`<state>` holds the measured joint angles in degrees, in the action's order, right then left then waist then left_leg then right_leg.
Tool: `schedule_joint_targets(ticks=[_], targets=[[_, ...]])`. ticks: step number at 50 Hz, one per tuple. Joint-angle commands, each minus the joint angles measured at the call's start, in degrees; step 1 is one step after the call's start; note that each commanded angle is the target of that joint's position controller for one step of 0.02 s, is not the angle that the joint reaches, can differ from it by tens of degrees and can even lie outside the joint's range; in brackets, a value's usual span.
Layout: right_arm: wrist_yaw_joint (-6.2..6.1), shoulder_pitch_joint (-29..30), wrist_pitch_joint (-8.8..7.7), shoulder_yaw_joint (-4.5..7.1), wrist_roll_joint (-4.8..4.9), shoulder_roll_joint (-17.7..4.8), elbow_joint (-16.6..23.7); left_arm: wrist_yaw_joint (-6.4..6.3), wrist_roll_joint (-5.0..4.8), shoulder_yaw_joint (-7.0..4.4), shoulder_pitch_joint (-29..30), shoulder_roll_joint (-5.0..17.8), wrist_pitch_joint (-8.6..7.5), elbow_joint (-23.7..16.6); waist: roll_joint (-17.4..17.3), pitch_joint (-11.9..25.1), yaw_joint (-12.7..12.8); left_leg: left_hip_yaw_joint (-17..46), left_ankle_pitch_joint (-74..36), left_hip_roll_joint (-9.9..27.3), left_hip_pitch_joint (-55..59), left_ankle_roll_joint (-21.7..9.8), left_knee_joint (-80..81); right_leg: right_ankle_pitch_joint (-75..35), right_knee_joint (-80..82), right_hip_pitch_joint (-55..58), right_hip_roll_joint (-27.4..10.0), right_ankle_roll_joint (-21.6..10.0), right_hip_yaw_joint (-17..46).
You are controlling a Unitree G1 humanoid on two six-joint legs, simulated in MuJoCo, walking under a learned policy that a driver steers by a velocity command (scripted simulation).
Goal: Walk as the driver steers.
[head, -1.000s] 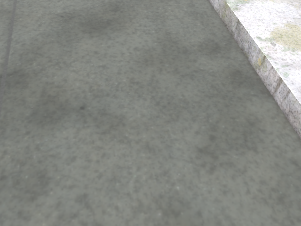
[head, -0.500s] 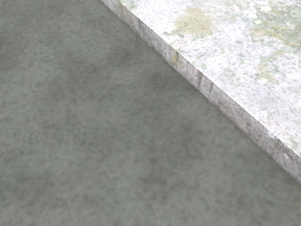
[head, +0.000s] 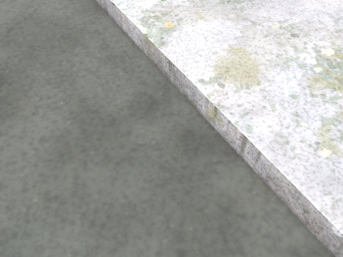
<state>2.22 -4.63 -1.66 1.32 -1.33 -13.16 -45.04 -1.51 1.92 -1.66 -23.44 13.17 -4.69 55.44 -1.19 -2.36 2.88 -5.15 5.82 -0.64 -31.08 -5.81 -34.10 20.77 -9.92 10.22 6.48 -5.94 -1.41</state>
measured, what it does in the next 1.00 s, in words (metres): walks ahead, turning left: left foot, then right foot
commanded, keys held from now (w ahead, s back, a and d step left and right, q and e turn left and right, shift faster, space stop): w+q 1.00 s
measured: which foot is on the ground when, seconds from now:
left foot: up 0.00-0.02, down 0.04-0.58, up 0.60-1.00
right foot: down 0.00-0.06, up 0.08-0.54, down 0.56-1.00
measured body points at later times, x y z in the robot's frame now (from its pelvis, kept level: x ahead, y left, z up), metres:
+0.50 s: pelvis +0.28 +0.02 +0.01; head +0.31 +0.04 +0.46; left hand +0.44 +0.29 -0.08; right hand +0.32 -0.26 -0.11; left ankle +0.14 +0.07 -0.73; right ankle +0.46 -0.08 -0.70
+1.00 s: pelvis +0.52 +0.09 +0.01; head +0.55 +0.11 +0.46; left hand +0.35 +0.31 -0.12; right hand +0.83 +0.03 -0.08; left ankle +0.57 +0.27 -0.69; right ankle +0.47 -0.06 -0.73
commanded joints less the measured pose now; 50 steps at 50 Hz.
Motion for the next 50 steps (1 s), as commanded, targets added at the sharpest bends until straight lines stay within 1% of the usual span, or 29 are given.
schedule_joint_targets(ticks=[1, 2, 3, 4, 5, 6, 7, 8, 10, 12, 17, 22, 23, 25, 26, 27, 28, 29, 30, 31, 32, 33, 34, 35, 39, 42, 45, 48, 50], targets=[[-0.89, -12.24, -1.3, 2.47, -0.26, -7.53, -0.7, -0.87, 0.34, -1.93, 0.0, 10.41, -0.02, -1.97, 6.23, 6.55, -7.87, -1.77, 4.83, -5.21, 15.33, -3.88, 4.16, -75.42, -26.84, -2.16, -17.35, 0.27, -1.46], [-1.32, -21.06, -1.63, 3.45, -1.19, -9.68, -2.98, -0.77, -0.24, -1.91, 2.57, 10.88, -0.11, -3.38, 4.31, 10.51, -12.78, 5.04, 3.4, -0.54, 28.89, -6.95, 7.07, -62.16, -41.45, -12.68, -15.91, 0.8, -3.0], [-1.87, -24.55, -1.34, 5.52, -1.84, -16.74, -3.01, 0.07, -1.68, -1.0, 0.18, 6.39, -0.65, -6.44, -8.42, 15.99, -10.66, 31.47, 1.08, 16.05, 45.81, -16.01, 7.32, -20.82, -66.43, -34.8, -5.79, 3.92, -5.62], [-1.21, -20.77, -0.85, 5.2, 0.72, -15.0, -3.0, 0.68, -0.35, -1.48, 1.44, 8.21, -1.15, -7.39, -6.48, 17.62, -8.04, 49.01, -3.21, 20.29, 47.65, -19.83, 14.86, 6.96, -74.55, -46.03, -0.8, 3.3, 3.49], [-1.08, -16.19, -0.6, 5.02, 1.6, -13.65, -2.34, 1.17, -0.01, -1.27, 5.0, 8.01, -1.56, -8.79, -2.27, 9.12, -6.2, 40.5, 1.97, 18.54, 39.99, -18.06, 16.59, 1.76, -72.52, -49.88, -5.48, 2.78, 6.98], [-1.02, -13.29, -0.43, 4.26, 1.23, -10.29, -1.7, 1.53, -0.34, -1.16, 6.84, 8.33, -2.01, -9.52, 1.39, 4.04, -5.02, 34.94, 1.46, 16.77, 32.14, -15.98, 18.96, -1.71, -68.5, -49.11, -7.72, 3.02, 5.93], [-1.18, -11.78, -0.53, 3.7, 0.96, -8.42, -1.55, 1.62, -0.18, -1.18, 7.37, 7.8, -1.59, -9.63, 3.41, 0.57, -3.1, 30.8, -1.5, 14.05, 25.74, -13.72, 20.5, -2.39, -64.23, -46.95, -9.27, 3.49, 5.47], [-1.49, -11.22, -0.82, 3.26, 1.11, -7.44, -1.76, 1.64, 0.5, -0.98, 6.77, 7.24, -0.47, -10.05, 3.01, -0.46, -1.41, 27.44, -4.81, 11.47, 21.22, -12.23, 21.48, -2.52, -60.87, -44.22, -10.28, 4.57, 5.21], [-1.54, -12.38, -1.83, 3.43, 1.23, -8.75, -2.04, 1.9, 1.15, -0.55, 6.03, 5.78, 1.51, -10.48, 0.83, 0.65, -0.62, 23.4, -9.63, 8.64, 17.92, -11.42, 22.28, -3.3, -56.05, -41.56, -10.76, 6.29, 3.72], [-1.62, -14.15, -2.21, 3.93, 1.34, -10.49, -2.34, 2.05, 1.07, -0.36, 8.95, 5.4, 2.18, -12.01, -0.21, 0.61, -1.11, 21.56, -11.39, 6.84, 16.81, -10.88, 23.12, -6.68, -50.7, -42.57, -11.03, 7.8, 2.38], [-1.94, -20.34, -1.65, 4.34, 1.6, -10.9, -2.87, 2.4, 0.52, -0.06, 20.77, 5.36, 2.36, -16.25, -2.18, 0.48, -5.88, 22.09, -13.66, 4.75, 23.25, -6.75, 21.62, -17.97, -35.95, -47.56, -10.32, 9.58, 1.7], [-2.62, -24.19, -1.25, 4.6, 0.64, -11.35, -2.59, 2.63, -0.11, 0.57, 28.54, 5.76, 1.62, -19.55, -3.11, 0.6, -8.71, 25.86, -19.01, 6.14, 30.91, -6.64, 17.01, -18.21, -27.14, -48.69, -7.88, 8.73, 2.2], [-2.8, -23.93, -1.25, 4.7, 0.42, -11.67, -2.25, 2.62, -0.23, 0.6, 28.96, 6.12, 1.34, -20.06, -3.36, 0.65, -8.54, 26.86, -20.07, 6.69, 31.58, -6.44, 15.86, -17.36, -25.32, -47.34, -7.4, 8.24, 2.56], [-3.18, -20.8, -1.31, 4.97, 0.28, -12.61, -0.99, 2.42, -0.45, 0.26, 25.29, 7.62, 0.8, -19.61, -4.08, 1.27, -5.83, 28.35, -21.77, 7.19, 29.7, -4.67, 13.28, -14.61, -20.61, -39.19, -6.38, 6.79, 3.44], [-3.06, -18.67, -1.48, 5.1, 0.22, -13.21, -0.26, 2.03, -0.58, -0.22, 20.67, 8.83, 0.51, -18.32, -4.3, 2.9, -3.56, 28.42, -25.98, 6.47, 27.36, -3.42, 9.89, -12.17, -19.01, -31.48, -4.97, 5.79, 3.04], [-2.58, -17.39, -1.8, 5.1, 0.6, -13.48, 0.04, 1.41, -0.43, -0.87, 13.76, 10.25, -0.07, -16.4, -2.39, 6.37, -0.1, 26.9, -28.45, 3.94, 25.17, -2.02, 2.14, -13.0, -15.7, -21.54, -4.68, 4.45, 2.79], [-1.89, -17.45, -2.34, 4.44, 1.39, -11.26, 0.84, 0.48, 0.59, -1.81, 5.79, 13.41, -0.75, -15.46, 2.19, 12.95, 3.3, 23.57, -20.84, 0.58, 19.5, -0.53, -10.65, -7.62, -14.04, -8.56, -12.5, 1.86, 9.85], [-1.93, -20.64, -2.58, 3.12, 3.15, -5.84, 2.81, -0.35, 2.01, -2.97, 0.42, 17.86, -0.42, -15.92, 11.87, 20.15, 3.43, 15.68, 9.05, -6.28, 4.9, 1.35, -26.94, 0.75, -11.18, 6.1, -28.13, -2.51, 30.04], [-2.17, -24.03, -1.98, 3.17, 1.7, -8.19, 3.53, -0.03, 1.13, -3.52, 3.24, 18.38, 0.6, -15.49, 17.57, 20.76, -0.53, 12.33, 26.7, -6.79, -3.87, 1.24, -34.6, 2.88, -6.76, 4.95, -32.98, -6.79, 46.93], [-2.4, -21.75, -1.0, 3.52, 0.31, -10.32, 1.65, 0.27, 0.57, -2.5, 6.93, 12.31, 1.03, -16.31, 7.49, 11.99, -1.45, 12.39, 21.52, -2.18, -6.29, 1.14, -37.74, 7.12, -6.55, -2.76, -30.56, -6.2, 39.78], [-1.74, -17.99, -0.75, 3.37, -0.1, -9.82, 1.87, 0.54, 0.14, -1.54, 9.34, 8.34, 0.98, -16.34, 2.73, 6.19, -1.27, 11.53, 17.11, -0.54, -5.43, 1.53, -35.83, 3.54, -5.1, -9.74, -26.99, -4.98, 30.52], [-1.2, -16.65, -0.43, 3.28, -0.19, -8.78, 2.24, 0.6, 0.28, -1.15, 10.43, 7.11, 0.85, -16.02, 3.85, 3.62, -2.18, 10.8, 15.16, 1.02, -4.21, 1.92, -33.51, -2.03, -3.33, -13.85, -24.18, -3.43, 23.69], [-0.59, -15.68, 0.19, 3.27, -0.89, -8.52, 2.75, 0.47, 0.15, -1.06, 9.57, 7.0, 0.43, -15.1, 6.43, 2.18, -2.53, 10.27, 14.47, 2.13, -3.64, 2.37, -32.31, -7.43, -2.34, -16.18, -22.46, -2.9, 18.93], [-0.12, -15.97, 0.82, 3.11, -1.04, -8.01, 2.63, 0.63, -0.09, -1.18, 8.84, 7.23, -0.12, -14.34, 7.28, 1.93, -2.93, 9.66, 13.68, 2.42, -2.82, 2.67, -32.38, -12.59, -1.77, -17.34, -21.36, -2.63, 15.31], [0.99, -10.74, 1.64, 2.69, -1.03, -6.86, 5.57, 1.34, -0.99, -1.8, 6.23, 8.1, -1.72, -12.51, 6.62, 1.92, -3.17, 9.04, 8.37, 3.66, -7.57, 3.44, -30.83, -22.29, 0.65, -16.04, -22.01, -3.85, 7.69], [1.48, -5.09, 1.66, 2.22, -0.94, -6.15, 7.96, 1.53, -0.9, -2.05, 4.69, 8.37, -1.66, -11.22, 6.22, 0.19, -2.42, 7.46, 2.52, 4.14, -10.05, 4.23, -24.59, -25.26, 1.73, -15.39, -20.82, -3.48, 1.71], [2.2, 0.28, 1.34, 1.42, -0.58, -4.78, 9.84, 1.63, -0.96, -2.25, 3.59, 8.84, -1.43, -10.29, 6.37, -0.79, -1.28, 4.54, -3.71, 4.07, -6.76, 3.81, -13.97, -27.04, 1.2, -15.37, -19.42, -2.02, -3.8], [2.76, 4.88, 1.21, 1.12, -0.79, -4.67, 11.79, 1.21, -1.0, -2.66, 1.1, 10.25, -1.0, -9.16, 6.34, -1.89, -0.05, 1.6, -2.33, 3.65, -4.45, 2.22, -6.66, -29.09, 0.06, -12.15, -21.05, -1.06, -6.04], [2.61, 5.98, 1.24, 1.3, -1.12, -5.25, 12.47, 0.89, -0.85, -2.93, -0.26, 11.22, -0.22, -8.45, 6.46, -1.87, 0.19, -0.4, 2.16, 2.25, -2.91, 0.59, -3.57, -35.42, -3.14, -8.58, -21.88, -0.36, -7.78]])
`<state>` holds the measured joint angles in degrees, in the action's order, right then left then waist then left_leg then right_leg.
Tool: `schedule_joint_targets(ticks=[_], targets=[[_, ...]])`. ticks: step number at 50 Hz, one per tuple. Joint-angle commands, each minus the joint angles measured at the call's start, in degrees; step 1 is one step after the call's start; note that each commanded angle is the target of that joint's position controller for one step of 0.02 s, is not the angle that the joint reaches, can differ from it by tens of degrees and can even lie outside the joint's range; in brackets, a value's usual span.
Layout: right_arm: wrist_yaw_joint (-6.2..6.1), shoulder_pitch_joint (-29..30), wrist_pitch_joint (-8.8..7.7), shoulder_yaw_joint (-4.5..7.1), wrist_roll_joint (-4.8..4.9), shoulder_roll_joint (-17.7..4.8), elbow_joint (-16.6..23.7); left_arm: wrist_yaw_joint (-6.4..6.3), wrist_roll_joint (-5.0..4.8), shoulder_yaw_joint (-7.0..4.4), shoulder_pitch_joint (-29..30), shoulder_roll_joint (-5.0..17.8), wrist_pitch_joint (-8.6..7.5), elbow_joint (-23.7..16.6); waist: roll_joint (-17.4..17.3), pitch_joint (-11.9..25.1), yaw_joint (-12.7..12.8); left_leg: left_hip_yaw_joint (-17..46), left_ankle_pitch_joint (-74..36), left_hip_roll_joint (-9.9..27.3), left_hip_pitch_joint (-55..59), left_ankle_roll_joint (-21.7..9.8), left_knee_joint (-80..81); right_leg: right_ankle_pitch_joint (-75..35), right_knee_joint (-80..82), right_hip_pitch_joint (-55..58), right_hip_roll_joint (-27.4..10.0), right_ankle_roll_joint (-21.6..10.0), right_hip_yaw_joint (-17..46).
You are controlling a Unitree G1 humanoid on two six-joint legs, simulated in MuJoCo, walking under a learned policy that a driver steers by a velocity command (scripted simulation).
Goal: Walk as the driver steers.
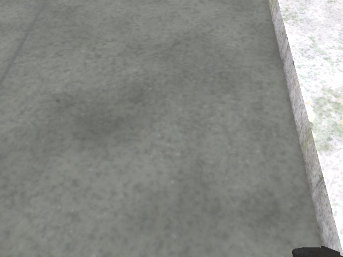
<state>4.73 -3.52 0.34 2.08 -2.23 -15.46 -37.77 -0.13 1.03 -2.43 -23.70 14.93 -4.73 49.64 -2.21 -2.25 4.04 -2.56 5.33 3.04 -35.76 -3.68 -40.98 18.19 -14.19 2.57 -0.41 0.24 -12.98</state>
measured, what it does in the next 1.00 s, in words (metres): walks ahead, turning left: left foot, then right foot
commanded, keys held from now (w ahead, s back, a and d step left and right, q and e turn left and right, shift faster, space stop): w+q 1.00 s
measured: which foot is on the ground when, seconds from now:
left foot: up 0.00-0.06, down 0.08-0.64, up 0.66-1.00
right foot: down 0.00-0.08, up 0.10-0.60, down 0.62-1.00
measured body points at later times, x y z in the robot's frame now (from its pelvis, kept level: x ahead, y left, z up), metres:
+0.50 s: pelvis +0.27 +0.05 +0.00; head +0.30 +0.08 +0.45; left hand +0.39 +0.34 -0.10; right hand +0.34 -0.22 -0.11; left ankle +0.16 +0.09 -0.74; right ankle +0.47 -0.06 -0.69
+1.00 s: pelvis +0.53 +0.12 +0.01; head +0.56 +0.13 +0.45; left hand +0.37 +0.34 -0.12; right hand +0.83 +0.02 -0.10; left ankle +0.57 +0.30 -0.68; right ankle +0.52 +0.00 -0.74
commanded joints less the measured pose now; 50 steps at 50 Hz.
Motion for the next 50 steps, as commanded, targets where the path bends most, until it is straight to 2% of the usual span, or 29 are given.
schedule_joint_targets(ticks=[1, 3, 4, 5, 6, 7, 8, 9, 10, 12, 15, 19, 24, 26, 28, 29, 30, 31, 32, 33, 34, 35, 36, 37, 39, 42, 45, 48, 50], targets=[[-0.12, 4.37, -0.69, 0.73, -0.47, -3.3, 5.22, -0.71, 0.08, -2.22, -0.26, 10.1, 0.2, -2.31, 7.78, -1.35, -1.48, -4.14, 5.83, -3.03, 4.07, -2.57, 4.56, -41.11, -2.21, 0.4, -15.19, -6.13, 2.59], [-0.91, -2.43, -0.97, 1.64, -0.81, -4.68, 3.48, -1.01, 0.1, -2.57, -0.69, 12.07, 1.2, -1.96, 8.38, 3.55, -4.72, -5.65, 10.71, -7.56, 13.53, -5.22, 7.32, -57.19, -15.98, 1.7, -15.08, -5.51, 0.38], [-1.62, -11.9, -1.48, 2.58, -1.18, -6.05, 0.41, -1.08, -0.08, -2.41, -0.21, 11.94, 1.64, -2.42, 6.3, 9.04, -9.05, -4.81, 8.48, -9.36, 26.11, -7.03, 11.62, -53.48, -28.84, -3.21, -13.75, -4.26, -1.19], [-2.7, -20.42, -1.64, 4.15, -1.47, -10.77, -1.53, -0.86, 0.38, -1.66, -0.92, 9.4, 1.61, -4.55, -0.43, 15.82, -11.88, 9.73, 15.64, 1.38, 41.38, -9.84, 13.2, -31.2, -46.02, -16.27, -12.28, -2.62, -1.11], [-3.34, -17.69, -1.33, 5.53, -0.06, -17.47, -0.03, 0.36, 0.38, -0.61, -1.82, 4.03, 1.4, -9.27, -13.35, 20.08, -7.31, 41.42, 13.7, 16.89, 55.51, -17.92, 19.56, 15.13, -64.12, -40.63, -0.71, 0.79, 3.59], [-3.86, -20.46, -0.77, 5.51, 1.43, -15.66, -0.03, 0.36, 1.2, -1.54, 6.79, 8.94, 1.17, -10.38, -2.63, 18.23, -11.91, 43.1, 8.56, 15.97, 54.24, -17.53, 23.54, 10.73, -66.61, -46.92, -1.45, 0.51, 13.72], [-4.41, -17.87, -0.81, 4.9, 1.54, -13.64, -1.42, 0.55, 0.06, -1.19, 8.87, 7.83, 0.6, -11.33, -1.37, 10.2, -9.49, 33.08, 0.08, 14.5, 47.67, -16.37, 23.26, 4.28, -63.99, -48.24, -4.22, -0.05, 14.17], [-4.53, -15.77, -1.11, 4.06, 1.64, -10.64, -1.89, 0.39, 0.03, -0.8, 7.72, 7.19, 0.19, -10.45, 1.32, 5.71, -6.69, 27.41, -8.55, 11.56, 39.63, -14.28, 23.75, 1.38, -58.42, -44.45, -5.89, -0.08, 13.98], [-4.6, -13.46, -1.51, 3.59, 1.82, -9.27, -1.71, 0.36, 0.67, -0.81, 6.74, 7.03, 0.77, -9.88, 1.78, 3.68, -4.3, 23.06, -13.4, 8.45, 33.98, -12.73, 24.42, 1.33, -55.09, -40.55, -6.86, 0.31, 14.28], [-4.32, -11.78, -2.45, 2.92, 2.18, -7.59, -1.4, 0.65, 1.86, -0.83, 4.13, 6.79, 2.79, -9.18, 0.5, 4.44, -1.9, 19.4, -17.23, 5.51, 28.48, -12.23, 25.96, 1.42, -52.02, -35.16, -6.9, 1.43, 14.08], [-4.14, -14.45, -3.26, 3.41, 2.08, -9.07, -2.73, 1.1, 1.83, -0.65, 7.27, 5.43, 3.99, -10.15, 0.53, 3.1, -2.33, 18.64, -13.6, 3.58, 26.09, -12.36, 28.48, -3.16, -47.04, -37.26, -6.23, 2.59, 13.18], [-4.27, -19.6, -3.35, 3.54, 2.12, -9.06, -4.42, 1.18, 1.65, -0.59, 16.96, 5.28, 3.91, -12.79, -0.57, 0.09, -5.75, 20.48, -9.93, 2.79, 29.23, -11.08, 29.61, -11.65, -37.06, -43.33, -5.59, 3.25, 13.59], [-4.86, -24.68, -3.41, 3.75, 1.74, -9.69, -5.92, 1.7, 1.09, 0.04, 26.09, 4.89, 3.07, -15.56, -1.1, -0.46, -9.1, 22.54, -15.64, 3.07, 35.14, -10.21, 25.84, -15.94, -26.82, -43.8, -2.71, 2.62, 13.73], [-5.26, -25.28, -3.29, 3.87, 1.47, -10.2, -6.09, 1.78, 0.77, 0.17, 28.09, 5.26, 2.57, -16.63, -1.61, -0.68, -9.46, 24.04, -18.64, 3.71, 36.42, -9.59, 23.87, -15.31, -23.28, -41.62, -1.46, 1.83, 13.93], [-5.68, -23.38, -3.22, 4.03, 1.37, -10.99, -5.74, 1.54, 0.58, -0.06, 25.59, 6.28, 2.16, -16.35, -2.4, -0.45, -7.58, 25.47, -20.65, 4.1, 35.29, -7.72, 21.74, -13.21, -19.14, -34.62, -0.32, 0.55, 14.56], [-5.67, -21.3, -3.26, 4.09, 1.3, -11.51, -5.31, 1.15, 0.46, -0.37, 21.82, 7.09, 1.96, -15.26, -2.84, 0.4, -5.58, 25.2, -24.24, 3.46, 32.8, -6.34, 19.38, -10.94, -17.33, -27.53, 0.89, -0.32, 14.12], [-5.39, -19.92, -3.45, 4.14, 1.31, -11.98, -5.11, 0.5, 0.43, -1.03, 15.8, 8.45, 1.66, -13.35, -2.28, 3.11, -2.88, 24.74, -29.7, 1.83, 30.88, -5.04, 13.57, -8.93, -15.96, -18.59, 2.7, -1.26, 13.16], [-4.84, -18.94, -3.83, 3.91, 1.86, -11.43, -5.16, -0.24, 0.84, -1.75, 8.09, 10.18, 0.9, -11.53, 0.87, 7.44, 1.39, 21.77, -28.2, -1.93, 26.93, -3.54, 2.34, -10.2, -12.66, -6.84, 0.23, -2.87, 14.88], [-4.47, -19.9, -4.37, 2.58, 2.38, -6.73, -3.52, -1.35, 2.08, -2.7, -1.25, 14.37, 0.53, -11.26, 7.46, 16.71, 4.17, 17.13, -10.49, -5.4, 19.89, -2.36, -14.37, 3.07, -10.83, 6.61, -13.77, -5.57, 28.96], [-4.59, -26.48, -3.99, 2.09, 3.26, -3.88, -2.07, -1.38, 2.41, -3.43, 1.25, 18.33, 1.25, -11.77, 20.98, 20.35, -1.17, 11.41, 28.0, -13.8, 3.91, -0.86, -27.04, 5.29, -3.0, 14.13, -26.04, -11.5, 55.57], [-5.15, -25.26, -3.04, 2.51, 0.96, -8.45, -4.25, -1.02, 1.2, -2.89, 5.06, 13.21, 1.84, -12.1, 11.87, 13.75, -2.67, 11.11, 23.33, -7.65, -0.3, -1.26, -31.74, 11.0, -2.54, 6.96, -24.52, -11.63, 55.95], [-4.63, -21.13, -2.74, 2.71, 0.65, -8.79, -4.47, -0.83, 0.78, -1.71, 8.32, 8.4, 1.86, -12.42, 6.15, 6.96, -2.77, 10.03, 17.89, -5.62, 0.38, -1.01, -30.71, 9.01, -1.61, -0.55, -21.72, -10.69, 46.21], [-4.15, -18.76, -2.52, 2.49, 0.74, -7.72, -4.33, -0.6, 0.93, -1.13, 9.84, 6.23, 1.73, -11.9, 4.15, 3.42, -3.25, 9.13, 15.02, -3.88, 1.43, -0.54, -28.49, 2.19, -0.19, -5.34, -18.64, -9.65, 37.86], [-3.61, -17.72, -2.03, 2.45, 0.4, -7.05, -4.23, -0.7, 0.92, -0.94, 9.61, 5.86, 1.43, -11.12, 6.3, 2.12, -3.6, 8.41, 14.1, -2.6, 2.34, -0.16, -26.81, -3.19, 0.8, -7.83, -16.47, -8.72, 32.04], [-2.69, -17.55, -0.87, 2.22, 0.12, -6.04, -4.15, -0.44, 0.39, -0.99, 8.02, 5.93, 0.33, -9.39, 8.69, 1.66, -4.34, 7.26, 12.99, -2.03, 3.74, 0.35, -26.09, -13.25, 2.01, -10.12, -14.65, -8.31, 24.96], [-1.73, -13.06, -0.21, 1.9, 0.07, -4.98, -2.32, 0.15, -0.24, -1.3, 6.43, 6.19, -0.91, -7.84, 8.09, 1.16, -4.46, 6.82, 9.0, -1.05, -0.7, 0.74, -24.54, -20.65, 3.75, -8.79, -15.0, -9.11, 18.77], [-1.1, -7.13, -0.25, 1.46, 0.08, -4.11, -0.17, 0.19, -0.11, -1.38, 4.89, 6.11, -0.86, -6.39, 7.58, -0.2, -3.69, 5.36, 3.41, -0.34, -4.39, 1.56, -19.14, -24.43, 4.66, -7.6, -14.23, -9.01, 12.79], [-0.31, -1.38, -0.64, 0.6, 0.31, -2.65, 1.62, 0.23, -0.11, -1.45, 3.99, 6.39, -0.77, -5.22, 7.26, -1.31, -2.68, 2.46, -3.32, -0.17, -1.83, 1.32, -8.43, -25.43, 4.63, -7.83, -12.73, -7.79, 7.19], [0.2, 2.59, -0.73, 0.24, 0.21, -2.25, 2.99, 0.01, -0.14, -1.7, 2.48, 7.48, -0.71, -4.27, 7.31, -2.28, -1.72, -0.08, -3.86, -0.24, 0.27, 0.41, -2.37, -26.09, 4.74, -6.85, -13.46, -7.27, 5.26]])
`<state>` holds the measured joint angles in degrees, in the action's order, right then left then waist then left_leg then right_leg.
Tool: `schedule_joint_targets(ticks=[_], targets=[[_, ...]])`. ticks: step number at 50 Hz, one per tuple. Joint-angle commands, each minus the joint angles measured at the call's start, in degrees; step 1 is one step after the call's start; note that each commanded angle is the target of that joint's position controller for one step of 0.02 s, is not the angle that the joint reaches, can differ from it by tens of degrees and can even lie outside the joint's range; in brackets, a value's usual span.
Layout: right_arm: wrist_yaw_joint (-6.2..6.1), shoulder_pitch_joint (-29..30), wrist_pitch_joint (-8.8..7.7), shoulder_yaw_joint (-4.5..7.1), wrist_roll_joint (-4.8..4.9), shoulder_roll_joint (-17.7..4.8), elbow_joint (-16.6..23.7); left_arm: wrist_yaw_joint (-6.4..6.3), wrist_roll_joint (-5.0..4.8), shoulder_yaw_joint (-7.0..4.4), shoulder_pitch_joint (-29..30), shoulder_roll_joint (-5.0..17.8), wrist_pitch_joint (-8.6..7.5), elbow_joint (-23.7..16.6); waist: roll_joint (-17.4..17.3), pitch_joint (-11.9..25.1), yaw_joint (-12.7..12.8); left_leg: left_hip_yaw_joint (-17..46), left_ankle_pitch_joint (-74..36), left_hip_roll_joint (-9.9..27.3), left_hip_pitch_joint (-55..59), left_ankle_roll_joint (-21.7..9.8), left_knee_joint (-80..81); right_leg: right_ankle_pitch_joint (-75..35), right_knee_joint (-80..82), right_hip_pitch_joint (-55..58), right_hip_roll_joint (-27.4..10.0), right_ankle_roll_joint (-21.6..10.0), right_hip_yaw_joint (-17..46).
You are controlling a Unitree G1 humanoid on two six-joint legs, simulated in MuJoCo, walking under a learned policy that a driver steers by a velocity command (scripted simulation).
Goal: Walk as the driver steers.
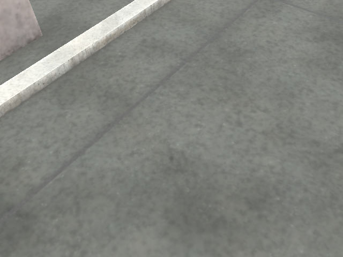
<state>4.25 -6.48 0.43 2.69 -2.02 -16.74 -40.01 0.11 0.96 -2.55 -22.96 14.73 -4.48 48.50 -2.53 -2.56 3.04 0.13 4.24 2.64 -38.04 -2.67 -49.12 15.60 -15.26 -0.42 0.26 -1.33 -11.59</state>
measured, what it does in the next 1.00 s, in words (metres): walks ahead, turning left: left foot, then right foot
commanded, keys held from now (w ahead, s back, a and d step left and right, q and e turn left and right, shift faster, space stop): w+q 0.34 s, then no key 0.66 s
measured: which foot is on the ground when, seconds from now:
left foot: up 0.00-0.14, down 0.16-0.66, up 0.68-0.98, down 1.00-1.00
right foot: down 0.00-0.16, up 0.18-0.64, down 0.66-1.00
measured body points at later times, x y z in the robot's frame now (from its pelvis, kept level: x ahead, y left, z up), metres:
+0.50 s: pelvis +0.26 +0.06 +0.00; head +0.29 +0.09 +0.45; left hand +0.35 +0.35 -0.11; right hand +0.35 -0.20 -0.12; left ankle +0.20 +0.10 -0.74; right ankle +0.43 -0.06 -0.68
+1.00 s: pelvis +0.38 +0.07 -0.01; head +0.39 +0.07 +0.44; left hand +0.37 +0.33 -0.14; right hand +0.52 -0.15 -0.15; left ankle +0.33 +0.19 -0.74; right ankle +0.47 +0.02 -0.74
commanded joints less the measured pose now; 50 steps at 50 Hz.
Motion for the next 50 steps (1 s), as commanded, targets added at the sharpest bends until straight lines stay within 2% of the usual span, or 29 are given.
schedule_joint_targets(ticks=[1, 3, 5, 6, 7, 8, 9, 10, 11, 12, 13, 14, 16, 19, 22, 28, 30, 32, 33, 34, 35, 36, 37, 38, 39, 41, 46, 49, 50], targets=[[0.8, 6.77, -0.78, -0.41, -0.09, -1.07, 5.68, -0.38, -0.05, -1.71, 0.9, 8.2, -0.81, -2.6, 7.57, -2.36, -0.44, -3.69, -1.72, 0.03, 3.13, -1.17, 7.86, -24.56, 5.45, -2.44, -14.69, -5.46, 3.17], [0.72, 8.12, -0.71, -0.31, -0.45, -1.53, 6.31, -0.69, -0.05, -1.89, -0.69, 9.07, -0.16, -1.58, 7.37, -2.52, -0.18, -5.5, 1.98, -0.98, 4.29, -2.65, 11.17, -30.08, 3.06, 1.37, -15.7, -4.98, 1.59], [0.14, 6.34, -0.64, 0.12, -0.85, -2.28, 6.02, -1.1, 0.09, -2.12, -1.37, 10.67, 0.67, -0.75, 8.29, -0.42, -1.48, -7.76, 8.45, -4.34, 9.25, -4.77, 13.2, -47.5, -4.37, 4.48, -16.14, -4.3, -0.7], [-0.23, 2.58, -0.8, 0.59, -1.0, -3.05, 5.01, -1.28, 0.17, -2.25, -1.51, 11.58, 1.21, -0.5, 8.61, 2.19, -3.27, -8.23, 11.26, -6.58, 13.92, -6.13, 14.35, -55.03, -11.54, 5.27, -16.22, -4.15, -1.57], [-0.79, -4.97, -1.29, 1.38, -1.21, -4.12, 2.69, -1.36, -0.03, -2.25, -1.0, 12.08, 1.75, -0.72, 7.55, 6.63, -6.73, -7.96, 10.78, -8.74, 23.4, -7.8, 17.74, -55.15, -22.47, 2.6, -15.74, -3.55, -2.69], [-1.76, -15.2, -1.57, 2.86, -1.7, -7.33, -0.59, -1.27, 0.19, -1.99, -0.41, 11.48, 1.87, -2.03, 3.27, 12.66, -11.21, -1.0, 12.81, -5.37, 38.3, -10.29, 20.63, -42.2, -38.28, -7.56, -14.43, -1.82, -3.22], [-2.75, -14.98, -1.3, 4.46, -0.98, -13.95, -0.03, -0.04, 0.02, -0.43, -2.56, 4.33, 1.54, -6.29, -11.15, 17.93, -7.3, 27.71, 17.73, 12.8, 56.02, -16.91, 23.61, 8.56, -57.93, -32.29, -5.81, 1.56, -2.56], [-3.22, -17.31, -0.83, 4.85, 0.9, -14.93, 1.54, 0.06, 0.56, -1.42, 3.57, 8.9, 1.3, -8.57, -6.28, 21.71, -10.51, 45.62, 12.69, 17.57, 57.85, -20.65, 31.36, 16.03, -66.79, -40.66, -0.16, 2.48, 9.34], [-3.85, -16.01, -0.72, 4.58, 1.15, -13.45, -0.24, 0.25, 0.17, -1.35, 8.42, 8.81, 0.86, -9.98, -1.59, 13.43, -9.82, 34.45, 5.19, 15.5, 53.51, -19.09, 31.71, 9.64, -65.36, -45.07, -3.85, 1.75, 12.87], [-4.23, -13.79, -1.04, 3.84, 1.49, -10.5, -1.03, 0.2, -0.16, -0.68, 8.08, 7.58, 0.21, -9.59, 0.43, 7.34, -7.3, 27.78, -2.55, 13.35, 44.98, -17.33, 32.14, 5.47, -59.82, -42.71, -5.87, 1.51, 12.47], [-4.39, -11.25, -1.5, 3.22, 1.42, -8.51, -1.06, 0.11, 0.24, -0.7, 7.26, 7.36, 0.38, -8.75, 2.23, 4.32, -4.53, 22.92, -8.17, 9.93, 38.63, -14.96, 32.88, 4.52, -55.02, -38.8, -7.31, 1.62, 12.71], [-4.48, -9.23, -1.91, 2.67, 1.74, -7.05, -0.88, 0.14, 1.22, -0.67, 5.55, 7.29, 1.32, -8.33, 1.82, 3.65, -2.3, 19.75, -11.82, 7.43, 34.0, -14.07, 33.72, 4.54, -52.52, -34.8, -7.79, 2.23, 13.01], [-4.01, -9.03, -2.99, 2.32, 1.96, -6.34, -0.88, 0.56, 1.98, -0.71, 4.03, 6.8, 3.11, -7.79, 1.37, 4.63, -0.97, 17.43, -15.25, 5.44, 30.58, -14.17, 34.87, 4.33, -49.67, -31.57, -7.44, 3.27, 12.4], [-3.81, -11.63, -3.58, 2.6, 1.69, -7.44, -2.29, 0.82, 1.5, -0.51, 7.23, 5.37, 3.9, -8.43, 1.79, 2.29, -1.46, 14.72, -22.4, 4.16, 28.54, -13.32, 36.08, -1.23, -43.99, -33.43, -6.75, 4.32, 11.05], [-4.01, -14.49, -3.54, 2.24, 1.84, -6.75, -4.04, 0.61, 1.18, -0.3, 11.63, 4.84, 3.86, -9.41, 0.48, 1.93, -2.93, 10.84, -36.3, 2.57, 30.23, -9.92, 33.38, -7.0, -37.2, -33.75, -5.62, 4.04, 10.17], [-5.19, -18.43, -2.74, 1.41, 1.29, -5.77, -6.72, 0.29, 0.4, 0.36, 17.66, 4.59, 3.3, -10.35, -1.51, 2.56, -6.37, 10.71, -41.13, 3.1, 37.57, -6.33, 28.7, -12.12, -24.78, -31.07, -1.82, 1.21, 9.53], [-5.64, -17.48, -2.56, 1.28, 0.9, -5.93, -7.09, 0.04, 0.54, 0.21, 15.35, 5.38, 2.72, -9.25, -2.01, 2.61, -5.29, 11.82, -42.75, 3.72, 38.11, -5.5, 25.37, -9.8, -20.62, -26.36, -0.34, -0.37, 9.97], [-6.0, -15.18, -2.8, 1.39, 1.43, -6.87, -7.31, -0.63, 0.78, -0.26, 8.38, 6.52, 1.83, -6.54, -1.52, 3.71, -1.62, 12.47, -44.91, 2.89, 38.17, -4.02, 18.22, -12.09, -12.36, -17.63, 1.05, -2.37, 9.98], [-5.89, -14.01, -3.21, 1.2, 2.09, -6.71, -7.06, -1.03, 1.0, -0.33, 3.57, 7.04, 0.81, -5.03, 0.69, 6.08, 1.02, 11.41, -37.77, 0.46, 35.18, -2.83, 11.29, -25.89, -7.33, -8.54, -2.03, -3.6, 12.24], [-5.83, -16.65, -3.85, 0.44, 2.47, -3.92, -5.41, -1.47, 1.21, -0.82, -1.0, 11.05, 0.19, -4.88, 9.0, 12.91, 0.68, 8.92, -10.26, -4.4, 27.06, -1.14, -2.07, -57.69, -12.52, 4.65, -15.76, -7.85, 24.02], [-5.97, -24.83, -2.93, 0.55, 3.53, -2.16, -7.58, -1.17, -0.26, -1.13, 0.0, 11.53, 1.23, -4.74, 17.1, 20.06, -2.23, 6.32, 31.33, -12.77, 19.51, 0.51, -14.11, -75.72, -13.05, 10.59, -26.24, -18.38, 36.67], [-6.2, -23.12, -1.72, 0.91, 1.25, -5.09, -9.37, -0.5, -1.64, -0.33, 2.08, 8.32, 1.71, -5.31, 8.93, 17.08, -2.68, 9.16, 30.86, -10.88, 18.39, 0.51, -17.35, -63.93, -9.68, 3.98, -24.07, -18.18, 36.61], [-5.96, -19.73, -1.06, 0.95, 0.54, -4.73, -9.68, -0.47, -1.47, 0.51, 6.51, 5.47, 1.9, -5.71, 5.99, 10.74, -3.53, 9.48, 27.84, -9.3, 17.52, 1.05, -17.27, -50.97, -6.87, -2.31, -20.9, -16.24, 31.84], [-5.7, -17.54, -0.46, 0.69, 0.44, -3.99, -9.61, -0.64, -0.87, 1.28, 10.07, 3.44, 2.28, -6.05, 4.78, 7.1, -4.42, 8.94, 25.75, -7.62, 17.92, 1.62, -14.01, -41.14, -3.92, -7.26, -17.93, -13.89, 28.04], [-5.36, -16.17, 0.37, 0.47, 0.52, -3.32, -9.68, -0.99, -0.58, 1.67, 11.69, 2.97, 2.52, -5.81, 6.55, 4.66, -5.01, 8.21, 23.89, -6.32, 19.74, 2.32, -10.06, -34.89, -1.37, -11.39, -15.5, -12.15, 24.75], [-5.0, -17.43, 1.56, -0.22, 0.73, -1.68, -11.18, -1.15, 0.22, 1.56, 12.42, 3.99, 2.94, -4.58, 9.26, 4.63, -5.88, 4.82, 22.3, -6.43, 24.78, 3.39, -3.37, -28.27, -0.13, -15.55, -11.69, -10.17, 19.93], [-5.59, -13.02, 2.57, -0.98, 1.07, -1.2, -12.91, -0.91, 0.2, 0.75, 10.07, 6.62, 3.84, -1.87, 10.44, 5.02, -3.59, 1.5, 18.45, -4.87, 27.4, 3.07, 11.01, -5.56, 1.69, -15.4, -11.29, -9.57, 21.8], [-5.71, -13.09, 1.92, -1.35, 0.88, -0.62, -14.79, -0.98, -0.26, 0.7, 11.63, 6.41, 5.0, -1.26, 9.17, 2.63, -4.76, 0.47, 10.91, -4.54, 32.9, 1.39, 21.9, 8.06, 2.17, -20.87, -10.11, -6.73, 22.27], [-5.86, -12.23, 1.41, -1.51, 0.51, -1.05, -14.8, -0.97, -0.24, 0.8, 10.64, 5.88, 5.13, -0.69, 7.44, 1.35, -4.61, 3.19, 8.83, -2.93, 34.09, 0.54, 26.1, 11.08, 2.41, -22.85, -9.68, -4.52, 22.44]])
